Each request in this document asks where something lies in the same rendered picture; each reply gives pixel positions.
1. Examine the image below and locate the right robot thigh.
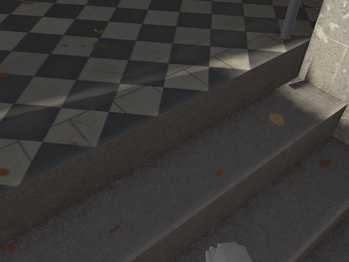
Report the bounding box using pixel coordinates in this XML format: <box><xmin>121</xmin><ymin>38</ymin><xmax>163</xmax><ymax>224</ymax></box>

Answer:
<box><xmin>206</xmin><ymin>242</ymin><xmax>253</xmax><ymax>262</ymax></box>

